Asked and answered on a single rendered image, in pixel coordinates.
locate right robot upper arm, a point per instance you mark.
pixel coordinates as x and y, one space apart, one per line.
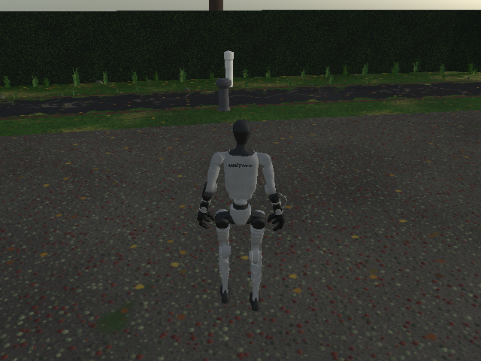
268 172

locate robot right forearm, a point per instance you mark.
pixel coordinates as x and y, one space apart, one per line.
276 203

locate left robot hand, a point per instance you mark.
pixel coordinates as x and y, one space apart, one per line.
202 217

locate robot left shin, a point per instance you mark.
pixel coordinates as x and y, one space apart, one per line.
223 270

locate right robot thigh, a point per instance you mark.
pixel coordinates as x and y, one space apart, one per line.
257 227

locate right robot hand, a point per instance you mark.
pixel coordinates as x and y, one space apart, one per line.
279 218

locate left robot upper arm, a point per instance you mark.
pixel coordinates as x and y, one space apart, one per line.
213 172

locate robot left forearm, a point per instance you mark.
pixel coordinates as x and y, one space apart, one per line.
205 200

